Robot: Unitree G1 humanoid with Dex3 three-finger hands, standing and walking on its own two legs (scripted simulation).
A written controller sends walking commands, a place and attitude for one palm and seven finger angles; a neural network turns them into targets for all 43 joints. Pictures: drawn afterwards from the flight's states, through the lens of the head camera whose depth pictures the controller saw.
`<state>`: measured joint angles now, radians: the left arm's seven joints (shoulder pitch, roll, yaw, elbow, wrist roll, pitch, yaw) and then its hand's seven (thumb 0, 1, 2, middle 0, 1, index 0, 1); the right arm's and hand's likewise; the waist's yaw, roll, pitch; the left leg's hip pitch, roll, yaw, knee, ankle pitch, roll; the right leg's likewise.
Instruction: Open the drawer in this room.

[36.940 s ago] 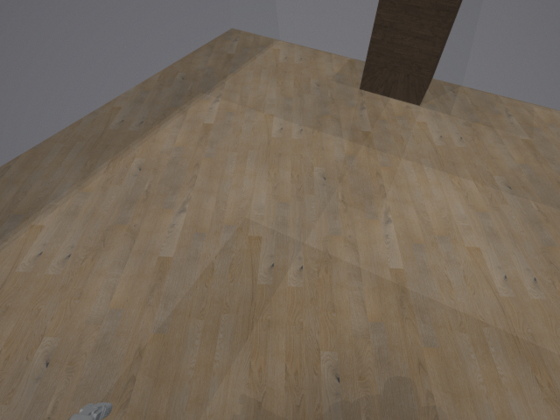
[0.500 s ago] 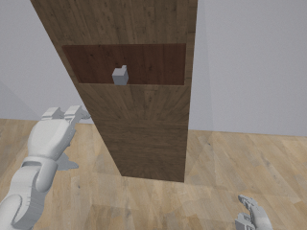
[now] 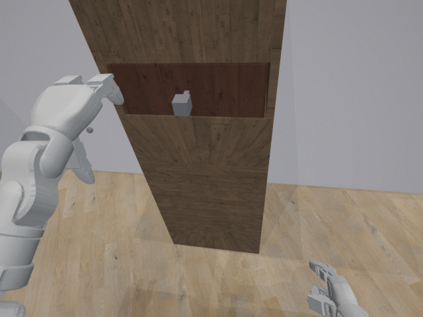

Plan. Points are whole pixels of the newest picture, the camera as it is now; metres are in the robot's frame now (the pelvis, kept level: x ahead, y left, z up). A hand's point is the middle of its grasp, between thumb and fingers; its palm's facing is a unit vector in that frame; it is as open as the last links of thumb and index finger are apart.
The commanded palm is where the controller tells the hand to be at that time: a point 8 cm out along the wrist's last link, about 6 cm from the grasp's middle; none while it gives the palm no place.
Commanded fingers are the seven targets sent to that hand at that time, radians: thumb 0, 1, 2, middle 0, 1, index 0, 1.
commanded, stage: raise the hand with hooked fingers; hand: left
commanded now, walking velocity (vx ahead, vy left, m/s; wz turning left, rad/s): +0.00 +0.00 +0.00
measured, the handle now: (184, 100) +0.55 +0.15 +0.13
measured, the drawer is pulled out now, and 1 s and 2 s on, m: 0.00 0.00 0.00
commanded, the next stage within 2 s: move the hooked fingers above the handle in 0.30 s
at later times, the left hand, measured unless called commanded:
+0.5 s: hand (98, 146) +0.31 +0.23 +0.21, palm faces +0.12 -0.04 -0.99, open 13.9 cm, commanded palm +0.29 +0.23 +0.27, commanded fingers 0.00 -0.50 0.30 -0.30 -1.20 -0.30 -1.20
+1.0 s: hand (129, 123) +0.38 +0.20 +0.20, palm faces +0.07 -0.04 -1.00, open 13.8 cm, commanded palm +0.35 +0.21 +0.26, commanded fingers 0.00 -0.50 0.30 -0.30 -1.20 -0.30 -1.20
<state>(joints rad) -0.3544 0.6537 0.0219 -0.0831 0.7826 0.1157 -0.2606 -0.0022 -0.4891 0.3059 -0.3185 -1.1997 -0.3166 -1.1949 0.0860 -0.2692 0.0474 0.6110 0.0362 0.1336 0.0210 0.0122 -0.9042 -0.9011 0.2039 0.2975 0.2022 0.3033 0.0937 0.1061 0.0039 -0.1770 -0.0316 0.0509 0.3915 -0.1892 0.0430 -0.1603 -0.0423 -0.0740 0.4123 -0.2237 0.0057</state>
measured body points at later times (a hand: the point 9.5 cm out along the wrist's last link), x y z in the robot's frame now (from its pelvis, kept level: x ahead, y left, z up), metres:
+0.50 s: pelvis -0.01 -0.01 +0.00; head -0.02 -0.06 +0.45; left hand +0.30 +0.23 +0.26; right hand +0.20 -0.22 -0.11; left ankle +0.02 +0.09 -0.74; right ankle +0.00 -0.12 -0.74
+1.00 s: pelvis +0.01 -0.02 +0.00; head +0.02 -0.06 +0.45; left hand +0.37 +0.20 +0.25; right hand +0.18 -0.26 -0.12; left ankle +0.02 +0.09 -0.74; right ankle +0.00 -0.12 -0.74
